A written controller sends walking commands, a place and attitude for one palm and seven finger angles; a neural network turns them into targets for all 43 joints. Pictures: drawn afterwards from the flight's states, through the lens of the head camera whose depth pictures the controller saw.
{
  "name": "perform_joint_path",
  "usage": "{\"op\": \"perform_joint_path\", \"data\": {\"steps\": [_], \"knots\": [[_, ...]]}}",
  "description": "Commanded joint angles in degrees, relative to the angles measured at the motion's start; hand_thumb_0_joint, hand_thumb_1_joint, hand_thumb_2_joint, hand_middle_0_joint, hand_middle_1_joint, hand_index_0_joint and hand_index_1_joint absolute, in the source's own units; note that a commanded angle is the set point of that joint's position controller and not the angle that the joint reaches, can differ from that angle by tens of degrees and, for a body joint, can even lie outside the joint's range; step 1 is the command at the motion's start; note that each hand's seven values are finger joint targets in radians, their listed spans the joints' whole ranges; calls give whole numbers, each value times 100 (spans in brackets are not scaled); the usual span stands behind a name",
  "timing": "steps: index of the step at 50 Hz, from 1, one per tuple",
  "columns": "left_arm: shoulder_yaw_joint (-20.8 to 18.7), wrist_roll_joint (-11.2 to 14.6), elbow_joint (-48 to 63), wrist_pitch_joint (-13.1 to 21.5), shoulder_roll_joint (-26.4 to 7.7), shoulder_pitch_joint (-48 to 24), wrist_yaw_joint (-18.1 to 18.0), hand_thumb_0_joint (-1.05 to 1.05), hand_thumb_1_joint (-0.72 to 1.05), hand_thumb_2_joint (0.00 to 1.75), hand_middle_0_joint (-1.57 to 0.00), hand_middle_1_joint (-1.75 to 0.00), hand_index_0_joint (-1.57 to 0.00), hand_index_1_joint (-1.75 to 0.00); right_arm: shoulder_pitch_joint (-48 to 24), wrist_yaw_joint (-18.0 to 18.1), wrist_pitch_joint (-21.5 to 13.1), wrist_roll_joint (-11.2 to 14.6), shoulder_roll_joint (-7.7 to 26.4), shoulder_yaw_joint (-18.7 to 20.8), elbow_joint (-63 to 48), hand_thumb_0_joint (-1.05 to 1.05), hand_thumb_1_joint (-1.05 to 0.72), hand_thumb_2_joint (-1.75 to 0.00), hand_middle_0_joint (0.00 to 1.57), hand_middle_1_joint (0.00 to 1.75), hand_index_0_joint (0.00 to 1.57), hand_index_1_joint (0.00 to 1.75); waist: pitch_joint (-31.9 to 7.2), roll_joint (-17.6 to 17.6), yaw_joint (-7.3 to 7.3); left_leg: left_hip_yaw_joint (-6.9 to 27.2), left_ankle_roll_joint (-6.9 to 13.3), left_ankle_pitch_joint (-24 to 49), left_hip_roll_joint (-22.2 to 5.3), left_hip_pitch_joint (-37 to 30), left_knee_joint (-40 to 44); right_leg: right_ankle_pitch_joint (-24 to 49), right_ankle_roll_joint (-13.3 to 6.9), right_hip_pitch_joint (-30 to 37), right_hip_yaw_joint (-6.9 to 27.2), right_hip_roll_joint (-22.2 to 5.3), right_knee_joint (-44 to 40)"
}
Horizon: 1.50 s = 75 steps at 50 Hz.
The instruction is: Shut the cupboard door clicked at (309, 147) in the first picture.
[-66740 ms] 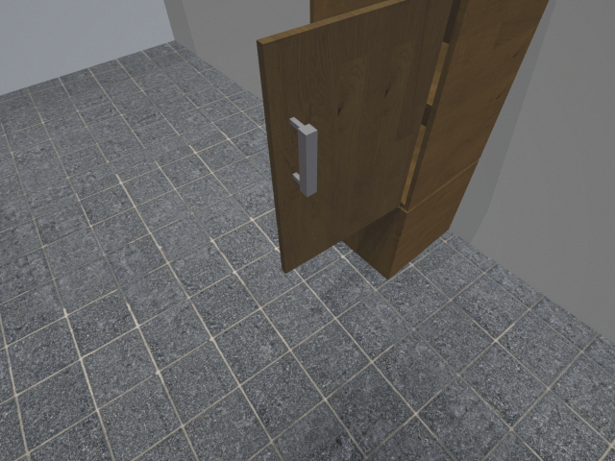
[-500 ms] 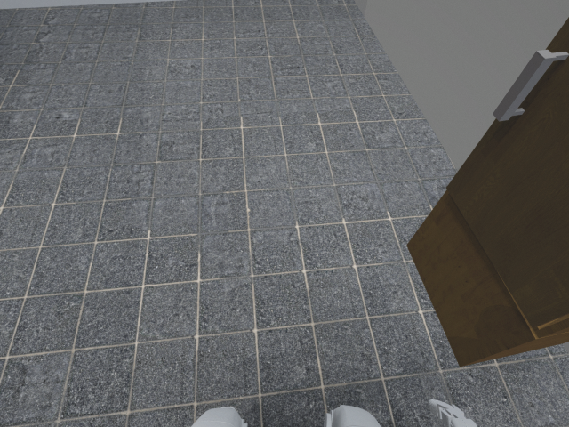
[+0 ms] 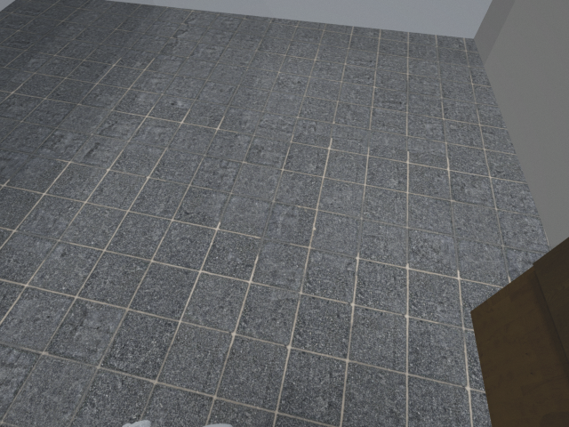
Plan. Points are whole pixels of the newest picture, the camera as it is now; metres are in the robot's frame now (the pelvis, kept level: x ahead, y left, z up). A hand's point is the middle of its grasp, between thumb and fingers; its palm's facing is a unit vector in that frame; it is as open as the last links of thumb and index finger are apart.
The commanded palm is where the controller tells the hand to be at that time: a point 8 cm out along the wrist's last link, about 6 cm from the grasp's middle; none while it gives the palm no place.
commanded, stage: walk to a spot facing it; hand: left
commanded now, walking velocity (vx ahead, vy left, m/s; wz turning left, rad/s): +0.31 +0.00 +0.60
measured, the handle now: out of the picture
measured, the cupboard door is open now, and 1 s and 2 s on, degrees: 2 2 2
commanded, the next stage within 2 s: turn to face it in 0.98 s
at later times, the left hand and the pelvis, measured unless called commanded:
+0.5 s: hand (170, 401) +0.17 +0.18 -0.14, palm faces +0.29 -0.92 -0.26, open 7.4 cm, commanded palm none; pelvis +0.14 -0.03 +0.01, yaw +17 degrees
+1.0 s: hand (117, 372) +0.21 +0.29 -0.16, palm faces +0.58 -0.78 -0.22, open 7.4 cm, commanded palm none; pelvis +0.28 +0.08 +0.01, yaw +34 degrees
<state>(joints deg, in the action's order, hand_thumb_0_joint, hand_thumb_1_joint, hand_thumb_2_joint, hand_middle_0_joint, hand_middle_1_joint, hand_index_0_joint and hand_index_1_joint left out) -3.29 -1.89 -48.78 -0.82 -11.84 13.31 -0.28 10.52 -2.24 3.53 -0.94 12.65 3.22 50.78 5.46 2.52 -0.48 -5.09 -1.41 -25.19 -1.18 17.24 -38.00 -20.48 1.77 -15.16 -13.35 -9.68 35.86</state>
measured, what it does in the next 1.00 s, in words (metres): walks ahead, turning left: left foot, then right foot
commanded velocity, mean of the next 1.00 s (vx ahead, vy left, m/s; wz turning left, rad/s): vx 0.30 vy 0.00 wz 0.54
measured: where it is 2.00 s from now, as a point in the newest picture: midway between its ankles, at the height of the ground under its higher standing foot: (240, 339)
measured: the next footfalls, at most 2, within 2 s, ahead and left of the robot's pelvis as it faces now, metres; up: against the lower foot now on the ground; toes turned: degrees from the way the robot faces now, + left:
left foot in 0.02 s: +0.03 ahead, +0.12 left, +0.00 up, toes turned +5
right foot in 0.34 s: +0.21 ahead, -0.13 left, +0.00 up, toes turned +6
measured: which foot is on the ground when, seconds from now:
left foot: up 0.00-0.00, down 0.02-0.34, up 0.36-0.76, down 0.78-1.00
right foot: down 0.00-0.00, up 0.02-0.32, down 0.34-0.78, up 0.80-1.00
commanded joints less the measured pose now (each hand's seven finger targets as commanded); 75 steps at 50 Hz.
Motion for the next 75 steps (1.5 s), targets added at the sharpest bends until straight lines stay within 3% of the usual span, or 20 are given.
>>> {"op": "perform_joint_path", "data": {"steps": [1,5,15,16,17,19,22,33,37,38,39,40,43,46,56,62,65,66,70,75], "knots": [[-198,55,807,80,-571,-517,65,0,90,90,-20,-30,-20,-30,1446,162,-317,-140,1632,397,-120,0,-90,-90,20,30,20,30,-639,-2230,-751,3594,1503,1014,-2272,-2210,2324,-1819,202,-2891,418,340,2370],[-250,40,644,183,-694,-944,132,0,90,90,-20,-30,-20,-30,1031,301,-485,-100,1054,190,-161,0,-90,-90,20,30,20,30,-334,-1330,-406,2591,1303,1481,-1478,-1515,2150,-287,161,-2824,1322,179,2840],[-262,58,211,241,-715,131,229,0,90,90,-20,-30,-20,-30,396,252,-492,-61,1093,226,-63,0,-90,-90,20,30,20,30,-402,-811,329,1803,905,516,-679,407,1464,771,194,706,728,903,-341],[-368,26,10,315,-1070,896,177,0,90,90,-20,-30,-20,-30,308,231,-510,2,881,192,-136,0,-90,-90,20,30,20,30,-677,-41,696,1432,672,66,-209,1392,383,114,56,2083,1373,385,-995],[-520,-48,-104,370,-1770,1635,86,0,90,90,-20,-30,-20,-30,459,204,-554,57,409,107,-279,0,-90,-90,20,30,20,30,-1287,1830,978,571,321,-1054,611,2209,-1767,-1486,-495,2872,3627,-1449,-2055],[-435,7,-3,330,-1551,1063,-20,0,90,90,-20,-30,-20,-30,253,168,-519,-46,508,189,-321,0,-90,-90,20,30,20,30,-647,1373,561,1041,362,-615,47,2639,-3705,-2391,-922,1644,4495,-1940,-2704],[-215,6,87,441,-721,251,-39,0,90,90,-20,-30,-20,-30,199,30,-413,-89,342,163,-40,0,-90,-90,20,30,20,30,-271,560,58,827,205,759,-405,2020,-3632,-466,-627,386,2041,-1203,-2517],[-219,-1,-497,562,-793,1088,-68,0,90,90,-20,-30,-20,-30,-1027,-180,-392,-66,87,-17,-549,0,-90,-90,20,30,20,30,-213,479,274,-87,279,1025,-302,1831,-528,3261,-623,1837,153,-1212,-1922],[-298,58,-416,490,-1141,805,-39,0,90,90,-20,-30,-20,-30,126,-78,-460,-125,519,116,-352,0,-90,-90,20,30,20,30,-849,289,-418,-556,606,1004,352,-596,353,4221,-429,1123,-456,-1103,8],[-282,66,-347,470,-1028,742,15,0,90,90,-20,-30,-20,-30,949,-24,-470,-149,1011,244,-163,0,-90,-90,20,30,20,30,-1353,-427,-841,142,797,986,-28,-2145,746,2945,-206,32,-482,-838,1563],[-230,125,0,426,-706,667,120,0,90,90,-20,-30,-20,-30,1555,60,-504,-178,1872,458,-99,0,-90,-90,20,30,20,30,-1727,-2014,-1024,3266,1591,1379,-1958,-3313,1418,-1149,171,-2127,-220,195,3560],[-166,110,388,398,-819,-75,82,0,90,90,-20,-30,-20,-30,1800,157,-464,-47,2101,468,-12,0,-90,-90,20,30,20,30,-1643,-1003,-1116,4113,1922,1821,-2461,-3167,1930,-1344,83,-2796,837,313,4117],[-227,2,82,320,-644,204,55,0,90,90,-20,-30,-20,-30,330,239,-558,-47,1273,183,-439,0,-90,-90,20,30,20,30,-737,-1280,-348,2666,1262,-37,-1692,-800,2343,-232,39,-2317,1327,-77,3820],[-233,-39,-165,194,-497,598,113,0,90,90,-20,-30,-20,-30,173,270,-650,-45,929,66,-381,0,-90,-90,20,30,20,30,-710,-810,-29,1977,1150,926,-1209,-441,2433,380,132,-1921,1296,63,3247],[-55,32,125,167,-297,-436,102,0,90,90,-20,-30,-20,-30,933,320,-693,-24,511,34,246,0,-90,-90,20,30,20,30,-505,-631,-74,1476,1317,2756,-1038,-937,2402,1279,183,-1607,1243,339,954],[-5,46,-319,219,-382,253,36,0,90,90,-20,-30,-20,-30,1021,401,-610,-10,412,-27,634,0,-90,-90,20,30,20,30,-511,-524,245,628,683,3209,-859,-603,1149,1816,-144,602,1131,782,-829],[-188,52,-546,302,-1218,1192,-30,0,90,90,-20,-30,-20,-30,1243,401,-560,63,110,-34,466,0,-90,-90,20,30,20,30,-1146,947,406,-89,50,-1250,293,1080,-1892,5047,-1628,2151,3814,-1414,-1410],[-208,81,-504,293,-1083,971,-84,0,90,90,-20,-30,-20,-30,1109,447,-512,39,233,-43,461,0,-90,-90,20,30,20,30,-1352,1173,334,456,13,-1248,52,1263,-2419,4975,-1809,2026,4033,-1281,-1536],[-232,59,-228,139,-763,32,-142,0,90,90,-20,-30,-20,-30,619,402,-333,33,145,-41,387,0,-90,-90,20,30,20,30,-1060,257,40,503,-134,-237,-212,937,-2323,3573,-1431,699,2839,-493,-1688],[-341,12,-135,44,-870,-126,-78,0,90,90,-20,-30,-20,-30,492,375,-243,10,86,18,131,0,-90,-90,20,30,20,30,-907,515,6,370,-175,138,-37,477,-1015,2119,-1243,34,3066,-159,-1814]]}}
